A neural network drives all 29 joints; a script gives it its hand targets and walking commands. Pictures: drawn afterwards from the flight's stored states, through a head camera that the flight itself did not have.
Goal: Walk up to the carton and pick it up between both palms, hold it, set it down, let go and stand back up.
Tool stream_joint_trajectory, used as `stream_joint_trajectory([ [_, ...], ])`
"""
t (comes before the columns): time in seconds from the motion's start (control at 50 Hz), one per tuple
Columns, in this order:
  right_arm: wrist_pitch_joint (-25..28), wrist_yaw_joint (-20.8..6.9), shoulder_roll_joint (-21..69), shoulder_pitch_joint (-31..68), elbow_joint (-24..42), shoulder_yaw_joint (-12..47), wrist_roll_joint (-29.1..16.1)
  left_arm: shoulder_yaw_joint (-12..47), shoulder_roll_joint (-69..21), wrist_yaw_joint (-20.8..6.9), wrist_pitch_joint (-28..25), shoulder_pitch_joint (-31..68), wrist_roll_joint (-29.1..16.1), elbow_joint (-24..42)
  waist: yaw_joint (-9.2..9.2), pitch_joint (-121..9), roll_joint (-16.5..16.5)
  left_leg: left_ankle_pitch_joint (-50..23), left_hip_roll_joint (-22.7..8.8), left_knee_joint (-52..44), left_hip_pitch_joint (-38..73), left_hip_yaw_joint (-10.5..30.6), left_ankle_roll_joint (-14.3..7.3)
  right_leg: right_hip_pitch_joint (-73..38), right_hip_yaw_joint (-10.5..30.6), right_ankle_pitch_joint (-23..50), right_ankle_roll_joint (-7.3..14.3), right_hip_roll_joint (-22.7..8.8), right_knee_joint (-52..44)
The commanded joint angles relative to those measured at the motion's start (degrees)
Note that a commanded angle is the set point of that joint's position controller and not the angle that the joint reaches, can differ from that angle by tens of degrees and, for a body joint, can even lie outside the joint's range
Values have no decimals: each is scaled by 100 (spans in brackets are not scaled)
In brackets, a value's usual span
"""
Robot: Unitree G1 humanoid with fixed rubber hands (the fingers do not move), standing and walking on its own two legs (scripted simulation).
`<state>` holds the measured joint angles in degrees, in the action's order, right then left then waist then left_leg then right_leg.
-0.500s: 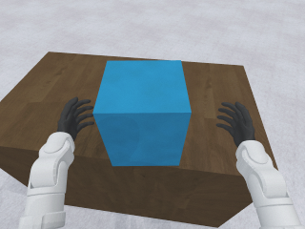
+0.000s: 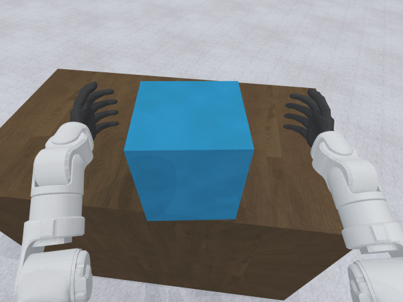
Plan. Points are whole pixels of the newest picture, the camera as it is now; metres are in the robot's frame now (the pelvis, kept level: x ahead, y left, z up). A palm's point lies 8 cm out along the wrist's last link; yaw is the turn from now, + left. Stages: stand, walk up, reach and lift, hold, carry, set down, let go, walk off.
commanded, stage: reach and lift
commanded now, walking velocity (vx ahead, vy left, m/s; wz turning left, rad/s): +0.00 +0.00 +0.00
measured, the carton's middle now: (190, 154) +0.41 +0.04 +0.06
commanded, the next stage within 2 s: none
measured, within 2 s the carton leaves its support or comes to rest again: neither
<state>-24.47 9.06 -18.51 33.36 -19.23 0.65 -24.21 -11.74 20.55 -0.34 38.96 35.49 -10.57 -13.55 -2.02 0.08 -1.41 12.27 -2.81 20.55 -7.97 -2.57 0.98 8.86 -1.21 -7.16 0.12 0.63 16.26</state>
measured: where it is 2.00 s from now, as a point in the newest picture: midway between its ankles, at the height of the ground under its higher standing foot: outside the picture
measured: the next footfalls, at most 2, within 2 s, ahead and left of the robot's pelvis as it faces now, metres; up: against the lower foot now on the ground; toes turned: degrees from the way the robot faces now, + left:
none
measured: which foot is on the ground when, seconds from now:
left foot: down 0.00-1.00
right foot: down 0.00-1.00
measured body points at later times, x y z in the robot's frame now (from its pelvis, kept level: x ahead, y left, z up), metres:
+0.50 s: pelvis +0.00 +0.00 +0.00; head +0.00 +0.02 +0.45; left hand +0.45 +0.23 +0.23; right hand +0.45 -0.19 +0.22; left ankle -0.02 +0.12 -0.75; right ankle +0.02 -0.12 -0.75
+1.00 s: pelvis +0.00 +0.00 +0.00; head +0.03 +0.01 +0.45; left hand +0.44 +0.21 +0.12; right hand +0.44 -0.17 +0.12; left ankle -0.02 +0.12 -0.75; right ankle +0.02 -0.12 -0.75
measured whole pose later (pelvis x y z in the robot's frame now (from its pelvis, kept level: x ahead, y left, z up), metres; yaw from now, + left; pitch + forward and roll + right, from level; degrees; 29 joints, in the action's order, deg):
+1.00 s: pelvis +0.00 +0.00 +0.00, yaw +1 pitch +7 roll -1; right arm -8.1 8.0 -12.0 49.8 -54.5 -2.1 -15.0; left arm -2.9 17.4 2.0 10.0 51.7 -10.5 -55.5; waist -1.3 -4.2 0.1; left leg 12.1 -2.7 23.6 -18.5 -0.9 1.2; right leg 18.0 -2.7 -6.6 0.1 0.5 17.7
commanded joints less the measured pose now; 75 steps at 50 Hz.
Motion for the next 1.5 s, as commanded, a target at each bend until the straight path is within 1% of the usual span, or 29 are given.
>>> stream_joint_trajectory([
  [0.0, 229, -57, -1016, 2588, 573, -362, -56, -55, 1019, 54, -177, 2664, -87, 679, -14, -2619, 425, -2167, 346, -60, 306, 29, 111, -1117, 63, 1882, 47, 261, 174],
  [0.04, 239, -133, -1149, 2867, 251, -412, -101, 47, 1017, 88, -192, 2961, -95, 633, -58, -2643, 548, -2200, 312, -45, 362, 54, 162, -1080, -3, 1736, 62, 285, 152],
  [0.08, 283, -182, -1160, 2698, 160, -316, -113, -21, 1091, 102, -190, 2683, -56, 337, -20, -2847, 311, -2436, 317, 53, 421, 24, 106, -1151, 58, 2118, 46, 296, 185],
  [0.1, 267, -205, -1145, 2886, -88, -317, -117, 46, 1055, 105, -208, 2941, -21, 335, -24, -2840, 481, -2446, 302, 41, 374, 69, 134, -1158, 36, 2137, 54, 300, 210],
  [0.16, 254, -258, -1214, 3718, -411, -315, -125, 125, 1251, 120, -263, 3716, -206, -253, 14, -2863, 253, -1903, 338, -35, 118, 58, 10, -1071, 60, 1699, 21, 253, 134],
  [0.22, 258, -323, -1234, 3940, -1068, -313, -60, 389, 1173, 153, -423, 3866, -232, -1004, -16, -2712, 326, -1626, 300, -107, -56, 98, 1, -1070, 85, 1550, 45, 209, 117],
  [0.26, 309, -331, -1232, 4274, -1098, -349, -47, 484, 1218, 169, -578, 4335, -288, -1005, -53, -3225, 424, -1586, 298, -69, 104, 106, 4, -1029, 71, 1564, 45, 189, 172],
  [0.32, 386, -374, -1328, 4683, -1366, -300, -55, 549, 1352, 254, -721, 4741, -341, -1176, 57, -3460, 553, -2051, 282, 63, 225, 94, 87, -967, 2, 1819, 62, 245, 235],
  [0.42, 353, -407, -1257, 4919, -2611, -83, -133, 713, 1244, 200, -827, 5023, -294, -2153, -15, -3030, 526, -2280, 301, 57, 181, 155, 136, -872, -28, 2010, 73, 233, 143],
  [0.46, 468, -387, -1243, 4954, -2636, -15, -55, 691, 1252, 111, -909, 4805, -260, -2568, 65, -3062, 294, -2229, 347, 55, 192, 114, 127, -1047, -26, 2069, -15, 251, 147],
  [0.5, 542, -361, -1169, 4989, -2715, 16, -73, 797, 1130, 58, -1068, 4874, -280, -2493, -26, -3159, 218, -2269, 366, 25, 149, 109, 126, -1160, -55, 2137, -9, 292, 153],
  [0.52, 588, -361, -1142, 5106, -2722, -34, -57, 751, 1190, 60, -1133, 5003, -292, -2618, 25, -3158, 198, -2216, 343, 39, 101, 92, 105, -1081, -30, 2096, -24, 260, 171],
  [0.6, 786, -287, -1123, 5101, -2442, -197, 121, 789, 1155, 133, -1356, 4993, -163, -2395, 22, -3480, 500, -2518, 359, 139, 270, 47, 204, -1061, -58, 2282, -28, 255, 206],
  [0.66, 847, -226, -975, 4929, -2870, -251, 270, 801, 974, 64, -1525, 4859, -115, -2804, -63, -3110, 527, -2205, 361, 71, 189, 73, 207, -979, -109, 2046, -5, 230, 176],
  [0.76, 1132, -164, -534, 4591, -2713, -60, 348, 802, 862, 6, -2108, 4516, -107, -3297, -17, -3031, 223, -1956, 374, 15, -146, 68, 88, -1076, -68, 1954, -100, 176, 216],
  [0.8, 1278, -156, -455, 4303, -2878, -227, 515, 885, 748, 29, -2446, 4450, -53, -3196, -34, -3006, 524, -1916, 335, 10, -23, 59, 198, -797, -121, 1609, -62, 184, 208],
  [0.82, 1430, -150, -474, 4452, -2467, -308, 628, 875, 803, 66, -2648, 4656, -116, -2966, 24, -3435, 511, -1940, 344, 73, 68, 59, 229, -746, -125, 1571, -29, 195, 214],
  [0.86, 1681, -130, -408, 4401, -2306, -441, 787, 894, 717, 206, -2967, 4740, -135, -2724, -14, -3830, 767, -2614, 303, 288, 355, 88, 325, -459, -153, 1914, -11, 210, 310],
  [0.9, 1824, -97, -405, 4371, -2263, -515, 946, 762, 680, 257, -3084, 4653, 13, -2921, 0, -4163, 811, -2642, 317, 414, 414, 80, 370, -426, -164, 1948, 22, 216, 313],
  [0.92, 1860, -96, -398, 4367, -2416, -504, 927, 716, 659, 286, -3132, 4637, 30, -2824, 47, -4177, 758, -2719, 299, 377, 371, 109, 389, -445, -182, 1949, 7, 244, 356],
  [0.96, 1926, -92, -248, 4200, -2704, -490, 1003, 657, 552, 259, -3232, 4421, 59, -3283, 11, -3955, 470, -2528, 304, 415, 205, 62, 320, -517, -177, 1954, -57, 229, 387],
  [1.02, 2124, -53, -177, 4107, -2835, -363, 1010, 591, 505, 208, -3468, 4149, 119, -3863, 143, -3811, 250, -2224, 362, 300, -163, 48, 218, -682, -73, 1983, -129, 177, 464],
  [1.12, 2541, -63, 4, 4078, -2779, -261, 958, 579, 393, 202, -4026, 4162, 158, -3898, 163, -4199, 277, -2606, 352, 475, -325, 24, 277, -718, -77, 2360, -139, 157, 608],
  [1.18, 2596, -80, 30, 4064, -3209, -250, 994, 647, 306, 198, -4181, 4161, 194, -4300, 106, -3929, 362, -2378, 354, 446, -412, 38, 263, -575, -69, 2100, -86, 129, 589],
  [1.26, 2724, -72, 102, 4166, -3316, -216, 955, 769, 226, 203, -4432, 4388, 16, -4487, 17, -4005, 111, -2163, 343, 507, -555, 38, 237, -339, -75, 1916, -124, 140, 646],
  [1.3, 2778, -73, 104, 4295, -3261, -127, 898, 822, 248, 222, -4578, 4578, -41, -4485, 27, -4149, 161, -2227, 306, 555, -658, 18, 237, -382, -72, 1922, -89, 109, 662],
  [1.36, 2848, -130, 28, 4266, -3591, -142, 916, 928, 74, 283, -4668, 4596, 49, -4534, 36, -4469, 595, -2711, 285, 740, -161, 50, 398, 23, -108, 1975, -10, 129, 659],
  [1.44, 2812, -88, 174, 4191, -3938, -151, 845, 738, -106, 262, -4510, 4314, 183, -4934, 43, -3769, 349, -2414, 267, 649, -440, 98, 332, 78, -100, 1680, -41, 154, 608],
  [1.48, 2854, -58, 339, 4286, -3738, -251, 925, 769, -164, 268, -4592, 4481, 257, -4766, 67, -3901, 488, -2379, 313, 615, -511, 25, 306, -72, -37, 1702, -29, 83, 604],
])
